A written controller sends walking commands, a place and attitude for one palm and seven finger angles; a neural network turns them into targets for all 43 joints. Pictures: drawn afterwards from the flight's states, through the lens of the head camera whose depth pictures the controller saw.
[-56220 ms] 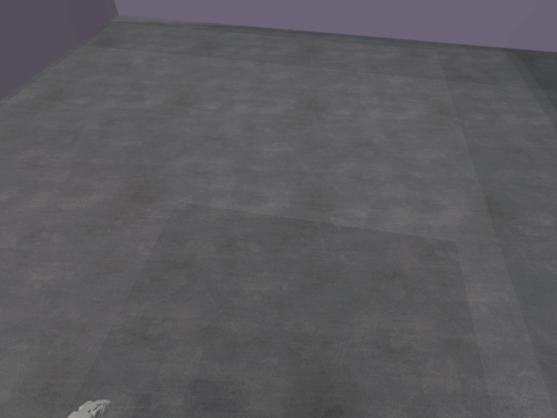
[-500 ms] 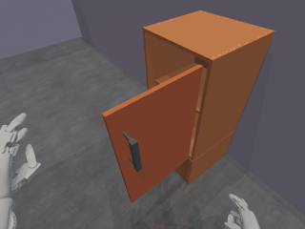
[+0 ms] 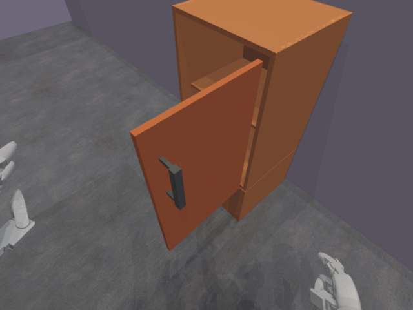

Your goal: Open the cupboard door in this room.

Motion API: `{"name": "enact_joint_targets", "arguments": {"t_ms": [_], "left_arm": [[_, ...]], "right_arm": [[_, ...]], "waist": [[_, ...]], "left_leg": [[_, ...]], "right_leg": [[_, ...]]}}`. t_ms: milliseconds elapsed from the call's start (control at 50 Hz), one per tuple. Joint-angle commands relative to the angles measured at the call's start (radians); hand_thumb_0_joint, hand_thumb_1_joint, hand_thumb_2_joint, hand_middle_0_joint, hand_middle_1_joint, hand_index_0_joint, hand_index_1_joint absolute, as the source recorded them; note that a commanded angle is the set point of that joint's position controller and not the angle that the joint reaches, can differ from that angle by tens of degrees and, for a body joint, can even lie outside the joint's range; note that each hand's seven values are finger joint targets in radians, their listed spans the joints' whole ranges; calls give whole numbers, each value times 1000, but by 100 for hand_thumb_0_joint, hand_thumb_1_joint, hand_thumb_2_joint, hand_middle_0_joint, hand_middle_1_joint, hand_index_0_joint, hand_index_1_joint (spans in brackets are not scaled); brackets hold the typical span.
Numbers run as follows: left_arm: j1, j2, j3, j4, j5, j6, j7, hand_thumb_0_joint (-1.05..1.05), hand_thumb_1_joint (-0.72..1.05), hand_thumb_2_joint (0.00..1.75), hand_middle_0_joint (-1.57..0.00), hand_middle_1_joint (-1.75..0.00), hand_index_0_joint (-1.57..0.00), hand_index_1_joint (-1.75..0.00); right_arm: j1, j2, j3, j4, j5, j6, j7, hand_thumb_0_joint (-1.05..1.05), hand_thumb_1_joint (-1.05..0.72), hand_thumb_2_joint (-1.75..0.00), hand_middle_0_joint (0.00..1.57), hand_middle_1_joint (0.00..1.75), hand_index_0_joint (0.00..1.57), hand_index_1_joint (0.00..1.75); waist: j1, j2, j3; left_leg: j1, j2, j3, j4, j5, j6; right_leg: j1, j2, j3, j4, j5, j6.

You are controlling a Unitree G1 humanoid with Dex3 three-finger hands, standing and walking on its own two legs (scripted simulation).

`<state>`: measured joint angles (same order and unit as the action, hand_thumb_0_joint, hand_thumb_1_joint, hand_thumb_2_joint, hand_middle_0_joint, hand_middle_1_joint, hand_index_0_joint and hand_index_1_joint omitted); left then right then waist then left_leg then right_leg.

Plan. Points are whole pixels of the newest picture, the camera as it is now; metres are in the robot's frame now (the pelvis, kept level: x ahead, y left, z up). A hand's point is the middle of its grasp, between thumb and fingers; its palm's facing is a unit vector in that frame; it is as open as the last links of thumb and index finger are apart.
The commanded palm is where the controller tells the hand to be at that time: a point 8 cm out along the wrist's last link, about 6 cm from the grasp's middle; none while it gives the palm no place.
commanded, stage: step back with the hand held close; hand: left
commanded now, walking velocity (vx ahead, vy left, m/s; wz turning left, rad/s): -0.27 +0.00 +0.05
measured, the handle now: (172, 183) +0.39 +0.11 -0.02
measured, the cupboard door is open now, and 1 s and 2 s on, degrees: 92 92 92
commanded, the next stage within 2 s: stop stepping back and stand still in 0.98 s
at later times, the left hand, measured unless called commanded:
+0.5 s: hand out of the picture +0.14 +0.28 +0.15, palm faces +0.45 -0.77 -0.46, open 7.4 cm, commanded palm +0.07 +0.32 +0.18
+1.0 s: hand out of the picture +0.06 +0.25 +0.16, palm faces +0.30 -0.79 -0.53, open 7.4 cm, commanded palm +0.01 +0.30 +0.18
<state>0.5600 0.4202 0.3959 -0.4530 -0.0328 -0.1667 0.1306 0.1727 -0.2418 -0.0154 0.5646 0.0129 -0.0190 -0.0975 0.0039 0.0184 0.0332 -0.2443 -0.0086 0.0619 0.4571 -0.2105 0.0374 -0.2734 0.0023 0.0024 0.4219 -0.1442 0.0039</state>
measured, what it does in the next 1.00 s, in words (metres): walks backwards: right foot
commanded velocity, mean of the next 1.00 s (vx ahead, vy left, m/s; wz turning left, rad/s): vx -0.36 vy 0.00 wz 0.02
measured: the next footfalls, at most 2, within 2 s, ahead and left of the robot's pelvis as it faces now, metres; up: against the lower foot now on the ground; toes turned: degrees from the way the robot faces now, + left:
right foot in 0.72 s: -0.15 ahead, -0.11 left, +0.00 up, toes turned +2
right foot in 1.28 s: -0.23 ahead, -0.07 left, +0.00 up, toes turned -5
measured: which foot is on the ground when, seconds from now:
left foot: down 0.00-1.00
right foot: down 0.00-0.50, up 0.52-0.70, down 0.72-1.00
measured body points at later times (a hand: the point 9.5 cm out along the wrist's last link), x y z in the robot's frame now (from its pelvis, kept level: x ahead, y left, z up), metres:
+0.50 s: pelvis -0.07 +0.02 -0.02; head -0.04 +0.04 +0.43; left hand +0.11 +0.32 +0.18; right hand +0.11 -0.22 -0.09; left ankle +0.02 +0.09 -0.74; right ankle +0.05 -0.12 -0.74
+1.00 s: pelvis -0.13 +0.00 -0.01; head -0.13 +0.03 +0.44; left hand +0.04 +0.29 +0.19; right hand +0.05 -0.25 -0.06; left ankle -0.03 +0.08 -0.74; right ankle -0.19 -0.11 -0.74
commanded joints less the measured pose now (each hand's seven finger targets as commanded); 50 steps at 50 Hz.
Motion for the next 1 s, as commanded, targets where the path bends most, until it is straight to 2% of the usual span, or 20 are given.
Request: {"name": "enact_joint_targets", "arguments": {"t_ms": [0,100,200,260,320,380,440,460,480,540,620,680,740,780,820,860,900,920,960,980], "left_arm": [[-18,169,146,-220,8,-73,33,0,90,90,-20,-30,-20,-30],[-53,153,148,-231,32,-92,41,0,90,90,-20,-30,-20,-30],[-101,149,163,-251,51,-111,44,0,90,90,-20,-30,-20,-30],[-109,155,166,-250,47,-115,41,0,90,90,-20,-30,-20,-30],[-118,155,154,-251,36,-118,45,0,90,90,-20,-30,-20,-30],[-93,169,153,-274,19,-125,58,0,90,90,-20,-30,-20,-30],[-57,185,187,-300,17,-137,62,0,90,90,-20,-30,-20,-30],[-54,181,201,-308,26,-141,60,0,90,90,-20,-30,-20,-30],[-50,181,222,-322,37,-147,59,0,90,90,-20,-30,-20,-30],[-32,176,225,-293,33,-148,47,0,90,90,-20,-30,-20,-30],[-21,127,129,-261,-3,-132,40,0,90,90,-20,-30,-20,-30],[-101,164,117,-281,-5,-145,27,0,90,90,-20,-30,-20,-30],[-116,196,135,-266,-10,-139,23,0,90,90,-20,-30,-20,-30],[-41,241,184,-296,-26,-119,20,0,90,90,-20,-30,-20,-30],[45,263,225,-293,-40,-110,13,0,90,90,-20,-30,-20,-30],[88,287,253,-274,-48,-113,11,0,90,90,-20,-30,-20,-30],[72,286,244,-244,-41,-120,12,0,90,90,-20,-30,-20,-30],[53,276,233,-221,-35,-116,12,0,90,90,-20,-30,-20,-30],[-47,242,168,-227,-29,-109,7,0,90,90,-20,-30,-20,-30],[-84,242,154,-234,-24,-113,8,0,90,90,-20,-30,-20,-30]], "right_arm": [[-93,-121,-40,-170,-3,-60,-7,0,-90,-90,20,30,20,30],[-80,-130,-41,-181,-5,-80,-7,0,-90,-90,20,30,20,30],[-65,-129,-43,-173,-13,-107,-7,0,-90,-90,20,30,20,30],[-53,-124,-44,-165,-16,-115,-3,0,-90,-90,20,30,20,30],[-42,-114,-40,-151,-18,-118,4,0,-90,-90,20,30,20,30],[-40,-100,-31,-127,-18,-113,10,0,-90,-90,20,30,20,30],[-59,-117,-33,-139,-17,-112,2,0,-90,-90,20,30,20,30],[-84,-130,-37,-148,-19,-118,-2,0,-90,-90,20,30,20,30],[-79,-121,-39,-146,-28,-125,-5,0,-90,-90,20,30,20,30],[-67,-106,-56,-129,-32,-152,7,0,-90,-90,20,30,20,30],[-61,-98,-39,-65,-43,-173,25,0,-90,-90,20,30,20,30],[-60,-103,-37,-25,-46,-159,30,0,-90,-90,20,30,20,30],[-82,-93,-42,-54,-26,-137,21,0,-90,-90,20,30,20,30],[-104,-91,-40,-100,-5,-124,21,0,-90,-90,20,30,20,30],[-124,-84,-30,-132,2,-106,24,0,-90,-90,20,30,20,30],[-146,-80,-23,-147,5,-95,21,0,-90,-90,20,30,20,30],[-143,-70,-16,-134,-3,-91,15,0,-90,-90,20,30,20,30],[-133,-64,-12,-125,-13,-88,12,0,-90,-90,20,30,20,30],[-132,-78,1,-121,-19,-86,-4,0,-90,-90,20,30,20,30],[-112,-103,-2,-111,-16,-90,-14,0,-90,-90,20,30,20,30]], "waist": [[9,46,-131],[3,82,-79],[2,103,-79],[-6,17,-74],[-14,-65,-53],[-19,-65,-86],[-14,74,-103],[-5,216,-105],[5,268,-135],[8,153,-138],[2,170,-134],[0,103,-227],[-5,-5,-371],[5,-63,-408],[9,-70,-342],[5,-87,-219],[4,-92,-100],[2,-98,-66],[-19,-22,8],[-17,73,-3]], "left_leg": [[-155,99,-119,-124,-47,20],[-387,136,-172,-184,-352,59],[-495,163,-205,-186,-471,79],[-457,122,-181,-100,-450,65],[-304,53,-132,61,-393,28],[-133,26,-122,136,-270,-2],[-306,116,-229,-82,-391,38],[-476,210,-336,-242,-521,77],[-565,287,-414,-336,-561,109],[-417,311,-370,-257,-360,144],[-65,253,-302,-217,-10,79],[162,197,-190,-22,464,18],[319,122,-58,47,596,1],[303,100,-39,64,543,14],[205,70,-31,75,370,6],[103,12,-25,157,65,-22],[3,-22,-55,296,-63,-42],[-39,-15,-72,292,-82,-44],[-44,7,-86,69,64,-44],[43,44,-125,-69,372,-32]], "right_leg": [[159,-37,61,17,77,-4],[242,-15,63,122,5,4],[284,2,60,220,-4,9],[208,-30,120,150,-41,-9],[-16,-103,207,-23,-250,-48],[-173,-146,184,-67,-251,-74],[-9,-45,92,101,-203,-19],[158,27,37,282,-137,8],[278,79,0,456,-97,21],[168,81,42,516,-254,7],[1,65,1,165,-322,-16],[-10,-13,79,-94,79,-36],[-14,-33,62,-6,436,22],[21,-38,40,15,552,74],[6,-67,58,-29,488,65],[-92,-142,111,-127,340,19],[-175,-207,171,-175,246,-74],[-156,-215,170,-158,306,-104],[-97,-143,111,-92,380,-69],[-92,-43,50,-33,306,-15]]}}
